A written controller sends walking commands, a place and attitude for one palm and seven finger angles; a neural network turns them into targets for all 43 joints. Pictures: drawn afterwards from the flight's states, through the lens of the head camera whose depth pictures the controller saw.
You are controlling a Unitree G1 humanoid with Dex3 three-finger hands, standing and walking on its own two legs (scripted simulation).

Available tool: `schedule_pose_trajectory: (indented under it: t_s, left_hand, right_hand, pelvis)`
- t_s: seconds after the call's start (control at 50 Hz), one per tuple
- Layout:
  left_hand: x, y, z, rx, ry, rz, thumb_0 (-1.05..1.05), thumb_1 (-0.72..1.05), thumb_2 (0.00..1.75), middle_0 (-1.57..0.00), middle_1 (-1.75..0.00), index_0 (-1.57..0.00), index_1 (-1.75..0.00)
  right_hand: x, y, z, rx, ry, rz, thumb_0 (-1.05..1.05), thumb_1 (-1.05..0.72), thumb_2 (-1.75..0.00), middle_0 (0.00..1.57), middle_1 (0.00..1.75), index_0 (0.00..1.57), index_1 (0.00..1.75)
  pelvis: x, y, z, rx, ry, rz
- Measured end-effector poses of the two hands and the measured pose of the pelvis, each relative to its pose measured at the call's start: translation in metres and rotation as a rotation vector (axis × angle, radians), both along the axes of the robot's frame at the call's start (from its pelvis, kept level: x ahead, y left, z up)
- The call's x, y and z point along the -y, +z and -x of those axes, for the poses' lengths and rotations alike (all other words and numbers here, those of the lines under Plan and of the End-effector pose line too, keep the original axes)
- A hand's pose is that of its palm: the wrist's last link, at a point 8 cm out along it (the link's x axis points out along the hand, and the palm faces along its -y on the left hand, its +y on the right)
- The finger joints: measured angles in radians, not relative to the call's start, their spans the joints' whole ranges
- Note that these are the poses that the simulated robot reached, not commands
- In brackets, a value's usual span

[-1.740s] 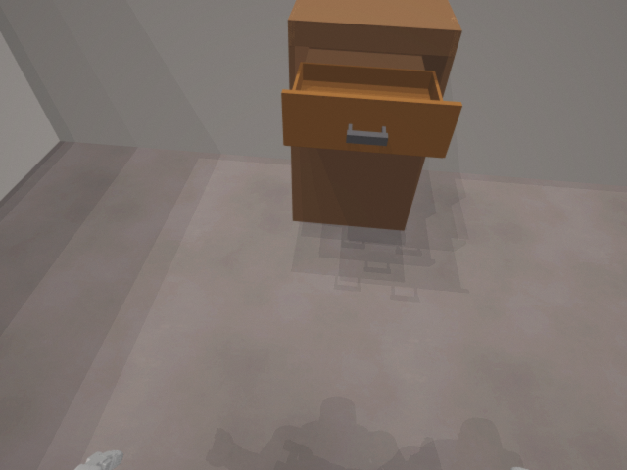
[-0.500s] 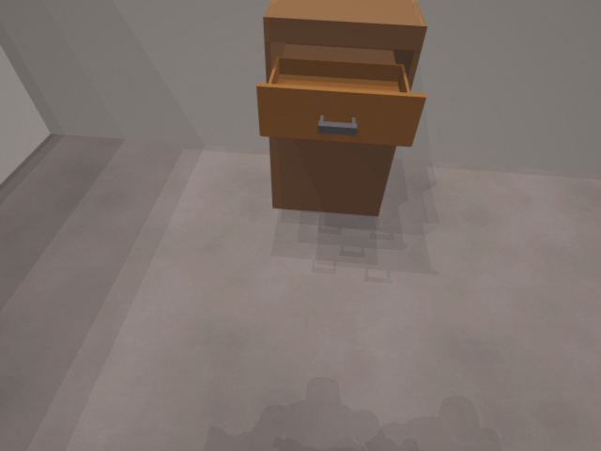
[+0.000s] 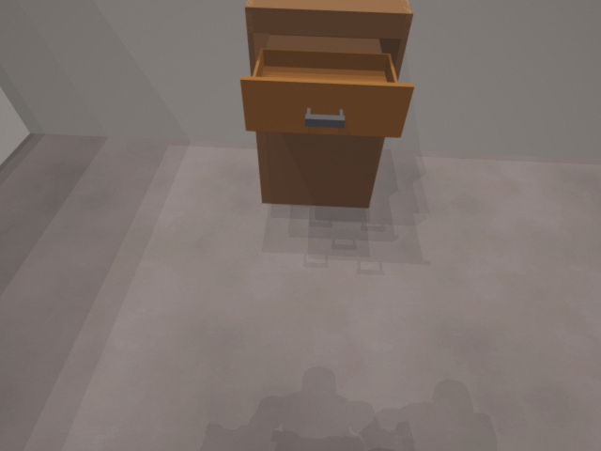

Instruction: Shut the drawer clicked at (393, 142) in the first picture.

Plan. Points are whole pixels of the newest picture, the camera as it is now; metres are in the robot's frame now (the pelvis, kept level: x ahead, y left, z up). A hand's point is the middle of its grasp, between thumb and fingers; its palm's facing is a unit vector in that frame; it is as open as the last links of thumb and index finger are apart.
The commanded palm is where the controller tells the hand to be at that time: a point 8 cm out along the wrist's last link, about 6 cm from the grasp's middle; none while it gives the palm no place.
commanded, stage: walk to a spot facing it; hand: left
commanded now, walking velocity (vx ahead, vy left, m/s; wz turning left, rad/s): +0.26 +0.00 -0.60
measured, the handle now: (324, 116) +0.95 +0.01 -0.08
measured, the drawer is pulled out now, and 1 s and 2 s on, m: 0.30 0.30 0.30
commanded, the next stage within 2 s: none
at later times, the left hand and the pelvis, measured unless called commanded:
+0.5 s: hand out of the picture +0.04 +0.14 -0.15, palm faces -0.14 -0.97 -0.21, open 7.4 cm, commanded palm none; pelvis +0.08 -0.04 +0.01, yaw -15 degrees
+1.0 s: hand (256, 276) +0.47 +0.13 -0.17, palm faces -0.45 -0.87 -0.21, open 7.4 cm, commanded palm none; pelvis +0.29 -0.01 +0.00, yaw -33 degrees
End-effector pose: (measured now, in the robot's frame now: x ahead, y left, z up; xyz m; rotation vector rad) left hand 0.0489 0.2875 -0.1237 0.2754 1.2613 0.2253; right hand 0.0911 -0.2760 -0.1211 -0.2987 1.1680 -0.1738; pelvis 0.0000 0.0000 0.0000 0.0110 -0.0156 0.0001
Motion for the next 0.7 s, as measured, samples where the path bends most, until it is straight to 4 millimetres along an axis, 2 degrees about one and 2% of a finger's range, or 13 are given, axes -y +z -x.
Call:
schedule_pose_trajectory:
  t_s: [0.12,0.22,0.26,0.3,0.4,0.48,0.58,0.7]
  left_hand:
    - [0.026,-0.013,0.001,-0.043,-0.046,0.042,0.01,0.90,0.90,-0.20,-0.30,-0.20,-0.30]
    - [0.057,-0.019,-0.004,-0.039,-0.080,0.061,0.01,0.90,0.90,-0.20,-0.30,-0.20,-0.30]
    - [0.068,-0.018,-0.001,-0.026,-0.064,0.063,0.01,0.90,0.90,-0.20,-0.30,-0.20,-0.30]
    - [0.078,-0.014,0.006,-0.045,-0.049,0.072,0.01,0.90,0.90,-0.20,-0.30,-0.20,-0.30]
    - [0.097,-0.001,0.018,-0.173,-0.076,0.102,0.01,0.90,0.90,-0.20,-0.30,-0.20,-0.30]
    - [0.100,0.004,0.007,-0.231,-0.097,0.108,0.01,0.90,0.90,-0.20,-0.30,-0.20,-0.30]
    - [0.092,0.002,-0.031,-0.239,-0.113,0.097,0.01,0.90,0.90,-0.20,-0.30,-0.21,-0.30]
    - [0.070,-0.014,-0.102,-0.251,-0.157,0.084,0.01,0.90,0.90,-0.20,-0.30,-0.20,-0.30]
  right_hand:
    - [-0.005,-0.018,0.028,-0.006,-0.078,-0.063,0.00,-0.90,-0.90,0.21,0.30,0.20,0.30]
    - [0.009,-0.044,0.054,-0.050,-0.154,-0.110,0.00,-0.90,-0.90,0.21,0.30,0.20,0.30]
    - [0.014,-0.045,0.058,-0.090,-0.162,-0.115,0.01,-0.90,-0.90,0.21,0.30,0.20,0.30]
    - [0.018,-0.038,0.054,-0.100,-0.171,-0.120,0.01,-0.91,-0.90,0.21,0.30,0.20,0.30]
    - [0.027,-0.016,0.023,-0.013,-0.224,-0.122,0.01,-0.91,-0.90,0.20,0.30,0.20,0.30]
    - [0.030,-0.008,-0.009,0.049,-0.260,-0.119,0.01,-0.91,-0.90,0.20,0.30,0.20,0.30]
    - [0.025,-0.006,-0.060,0.091,-0.272,-0.120,0.01,-0.91,-0.90,0.20,0.30,0.20,0.29]
    - [0.008,-0.003,-0.146,0.186,-0.274,-0.116,0.01,-0.91,-0.90,0.20,0.30,0.20,0.29]
  pelvis:
    - [0.009,-0.010,0.001,0.009,-0.080,-0.025]
    - [0.027,-0.022,-0.011,0.012,-0.134,-0.012]
    - [0.034,-0.022,-0.016,0.009,-0.133,-0.004]
    - [0.039,-0.015,-0.024,0.006,-0.151,-0.006]
    - [0.045,0.002,-0.047,-0.016,-0.216,-0.018]
    - [0.044,0.005,-0.070,-0.030,-0.258,-0.015]
    - [0.039,0.003,-0.108,-0.039,-0.300,-0.003]
    - [0.025,-0.008,-0.170,-0.044,-0.366,0.007]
